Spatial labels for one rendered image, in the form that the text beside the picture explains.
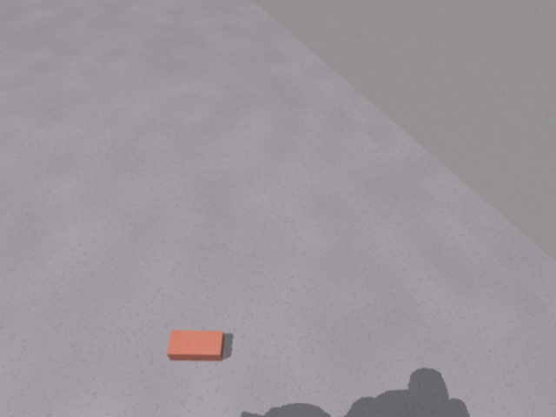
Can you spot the carton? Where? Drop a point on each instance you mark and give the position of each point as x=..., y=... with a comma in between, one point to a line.
x=188, y=345

